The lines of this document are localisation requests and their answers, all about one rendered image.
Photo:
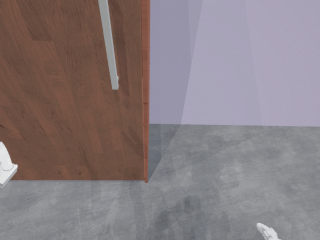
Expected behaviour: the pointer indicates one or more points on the wardrobe door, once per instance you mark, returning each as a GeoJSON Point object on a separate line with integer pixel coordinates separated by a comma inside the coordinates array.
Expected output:
{"type": "Point", "coordinates": [60, 119]}

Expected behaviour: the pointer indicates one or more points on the handle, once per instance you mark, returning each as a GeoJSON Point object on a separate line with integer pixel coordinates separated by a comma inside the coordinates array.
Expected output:
{"type": "Point", "coordinates": [107, 32]}

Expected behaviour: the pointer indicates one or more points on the left robot hand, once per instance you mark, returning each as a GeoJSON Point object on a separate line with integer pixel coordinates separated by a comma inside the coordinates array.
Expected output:
{"type": "Point", "coordinates": [7, 168]}

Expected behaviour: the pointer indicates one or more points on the right robot hand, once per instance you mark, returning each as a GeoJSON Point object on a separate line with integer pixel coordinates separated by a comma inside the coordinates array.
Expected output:
{"type": "Point", "coordinates": [268, 233]}

